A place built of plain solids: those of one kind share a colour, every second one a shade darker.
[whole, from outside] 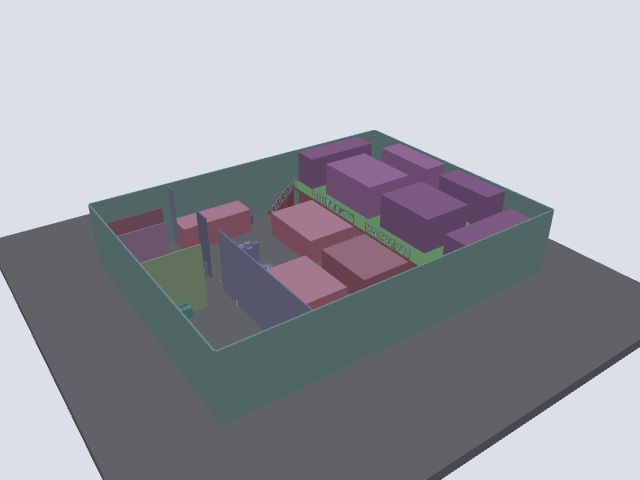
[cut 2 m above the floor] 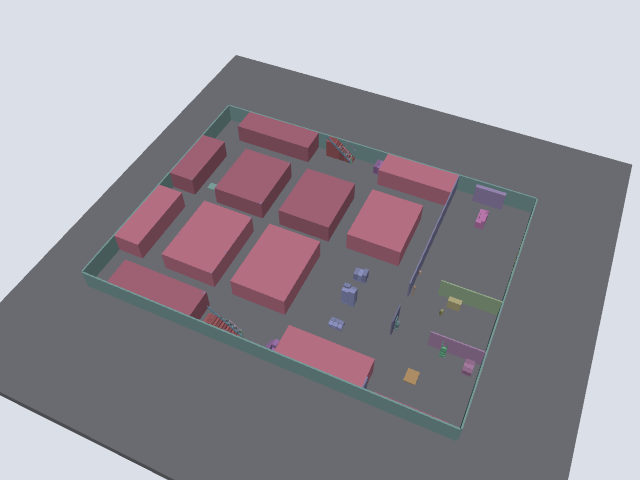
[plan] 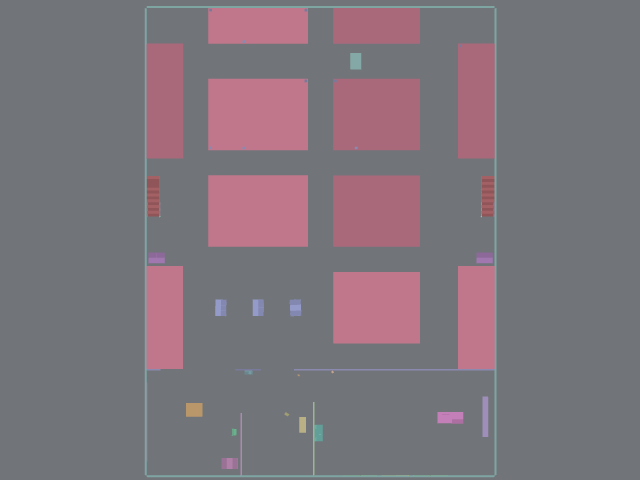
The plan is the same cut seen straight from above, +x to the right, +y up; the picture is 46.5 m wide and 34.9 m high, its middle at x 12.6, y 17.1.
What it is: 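A self-storage house; a reception shop, a loading bay, aisles of roller-shutter units, a steel mezzanine reached by steel stairs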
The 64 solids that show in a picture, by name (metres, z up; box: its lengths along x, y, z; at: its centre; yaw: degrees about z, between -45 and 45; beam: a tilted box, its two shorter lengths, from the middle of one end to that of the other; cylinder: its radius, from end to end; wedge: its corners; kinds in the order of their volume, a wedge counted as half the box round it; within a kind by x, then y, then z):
{
 "units_1": {"box": [2.66, 7.49, 2.63], "at": [1.32, 11.47, 1.27]},
 "units_2": {"box": [2.66, 8.35, 2.63], "at": [1.32, 27.2, 1.27]},
 "units_3": {"box": [7.25, 5.2, 2.63], "at": [8.11, 19.2, 1.27]},
 "units_4": {"box": [7.25, 5.2, 2.63], "at": [8.11, 26.23, 1.27]},
 "units_5": {"box": [7.25, 2.61, 2.63], "at": [8.11, 32.66, 1.27]},
 "units_6": {"box": [6.32, 5.2, 2.63], "at": [16.72, 12.17, 1.27]},
 "units_7": {"box": [6.32, 5.2, 2.63], "at": [16.72, 19.2, 1.27]},
 "units_8": {"box": [6.32, 5.2, 2.63], "at": [16.72, 26.23, 1.27]},
 "units_9": {"box": [6.32, 2.61, 2.63], "at": [16.72, 32.66, 1.27]},
 "units_10": {"box": [2.66, 7.49, 2.63], "at": [23.97, 11.47, 1.27]},
 "units_11": {"box": [2.66, 8.35, 2.63], "at": [23.97, 27.2, 1.27]},
 "units_deck_1": {"box": [2.66, 8.35, 3.49], "at": [1.32, 27.2, 4.58]},
 "units_deck_2": {"box": [7.25, 5.2, 3.49], "at": [8.11, 26.23, 4.58]},
 "units_deck_3": {"box": [7.25, 2.61, 3.49], "at": [8.11, 32.66, 4.58]},
 "units_deck_4": {"box": [6.32, 5.2, 3.49], "at": [16.72, 26.23, 4.58]},
 "units_deck_5": {"box": [6.32, 2.61, 3.49], "at": [16.72, 32.66, 4.58]},
 "units_deck_6": {"box": [2.66, 8.35, 3.49], "at": [23.97, 27.2, 4.58]},
 "wall_1": {"box": [0.15, 33.96, 6.62], "at": [-0.07, 16.98, 3.26]},
 "wall_2": {"box": [25.29, 0.15, 6.62], "at": [12.64, -0.07, 3.26]},
 "wall_3": {"box": [25.29, 0.15, 6.62], "at": [12.64, 34.03, 3.26]},
 "wall_4": {"box": [0.15, 33.96, 6.62], "at": [25.36, 16.98, 3.26]},
 "slab_deck_1": {"box": [25.29, 12.22, 0.25], "at": [12.64, 27.85, 2.71]},
 "front_wall_1": {"box": [1.0, 0.12, 6.37], "at": [0.5, 7.67, 3.14]},
 "front_wall_2": {"box": [1.88, 0.12, 6.37], "at": [7.37, 7.67, 3.14]},
 "front_wall_3": {"box": [14.58, 0.12, 6.37], "at": [18.0, 7.67, 3.14]},
 "deck_stair_1": {"box": [0.9, 0.63, 1.56], "at": [0.46, 20.59, 0.73]},
 "deck_stair_2": {"box": [0.9, 0.63, 2.13], "at": [0.46, 21.22, 1.01]},
 "deck_stair_3": {"box": [0.9, 0.41, 2.51], "at": [0.46, 21.53, 1.2]},
 "deck_stair_4": {"box": [0.9, 0.63, 1.56], "at": [24.83, 20.59, 0.73]},
 "deck_stair_5": {"box": [0.9, 0.63, 2.32], "at": [24.83, 21.43, 1.11]},
 "reception_side_1": {"box": [0.12, 5.33, 6.37], "at": [12.14, 2.67, 3.14]},
 "utop_1": {"box": [2.64, 7.47, 0.03], "at": [1.32, 11.47, 2.6]},
 "utop_2": {"box": [7.23, 5.18, 0.03], "at": [8.11, 19.2, 2.6]},
 "utop_3": {"box": [6.3, 5.18, 0.03], "at": [16.72, 12.17, 2.6]},
 "utop_4": {"box": [6.3, 5.18, 0.03], "at": [16.72, 19.2, 2.6]},
 "bay_side_1": {"box": [0.12, 4.53, 6.37], "at": [6.87, 2.27, 3.14]},
 "shelving_1": {"box": [0.42, 2.96, 2.05], "at": [24.63, 4.25, 0.97]},
 "park_1": {"box": [0.39, 0.59, 2.08], "at": [7.9, 11.87, 1.19], "yaw": -0.3},
 "park_2": {"box": [0.39, 0.59, 1.67], "at": [7.91, 12.47, 0.98], "yaw": -0.3},
 "park_3": {"box": [0.39, 0.59, 1.67], "at": [8.3, 11.87, 0.98], "yaw": -0.3},
 "park_4": {"box": [0.39, 0.59, 2.08], "at": [8.31, 12.47, 1.19], "yaw": -0.3},
 "park_5": {"box": [0.79, 0.39, 0.76], "at": [10.8, 12.57, 0.52], "yaw": 2.5},
 "park_6": {"box": [0.79, 0.39, 0.76], "at": [10.82, 12.17, 0.52], "yaw": 2.5},
 "park_7": {"box": [0.79, 0.39, 1.01], "at": [10.84, 11.77, 0.65], "yaw": 2.5},
 "loading_door_1": {"box": [0.08, 5.74, 4.25], "at": [0.04, 3.87, 2.08]},
 "foot_pallet_1": {"box": [0.59, 0.39, 0.87], "at": [0.42, 15.6, 0.58]},
 "foot_pallet_2": {"box": [0.59, 0.39, 1.31], "at": [0.42, 16.0, 0.8]},
 "foot_pallet_3": {"box": [0.59, 0.39, 1.31], "at": [1.02, 15.6, 0.8]},
 "foot_pallet_4": {"box": [0.59, 0.39, 0.87], "at": [1.02, 16.0, 0.58]},
 "foot_pallet_5": {"box": [1.19, 0.39, 0.82], "at": [24.57, 15.6, 0.55]},
 "foot_pallet_6": {"box": [1.19, 0.39, 0.82], "at": [24.57, 16.0, 0.55]},
 "counter_1": {"box": [1.05, 0.3, 1.14], "at": [21.67, 3.92, 0.52]},
 "counter_2": {"box": [1.86, 0.53, 0.8], "at": [22.08, 4.33, 0.35]},
 "counter_3": {"box": [0.85, 0.33, 0.85], "at": [22.6, 3.91, 0.37]},
 "more_packing_table_packing_table_1": {"box": [0.6, 1.2, 1.01], "at": [12.5, 3.06, 0.46]},
 "cleaner_cart_1": {"box": [0.5, 1.15, 1.07], "at": [11.33, 3.67, 0.48]},
 "bay_1": {"box": [0.39, 0.79, 0.4], "at": [5.63, 0.85, 0.35]},
 "bay_2": {"box": [0.39, 0.79, 0.4], "at": [6.03, 0.85, 0.35]},
 "bay_3": {"box": [0.39, 0.79, 0.4], "at": [6.43, 0.85, 0.35]},
 "deck_guard_string_1": {"wedge": [[0.94, 18.8, -0.02], [0.94, 18.8, 0.22], [0.94, 21.79, 2.67], [0.94, 21.79, 2.91], [0.98, 18.8, -0.02], [0.98, 18.8, 0.22], [0.98, 21.79, 2.67], [0.98, 21.79, 2.91]]},
 "deck_guard_string_2": {"wedge": [[24.31, 18.8, -0.02], [24.31, 18.8, 0.22], [24.31, 21.79, 2.67], [24.31, 21.79, 2.91], [24.35, 18.8, -0.02], [24.35, 18.8, 0.22], [24.35, 21.79, 2.67], [24.35, 21.79, 2.91]]},
 "onway_owbay_1": {"box": [1.2, 1.0, 0.19], "at": [3.46, 4.74, 0.05]},
 "onway_owleft_1": {"box": [0.8, 1.2, 0.19], "at": [15.2, 30.09, 0.05]},
 "deck_fascia_1": {"box": [25.29, 0.02, 0.25], "at": [12.64, 21.75, 2.71]}
}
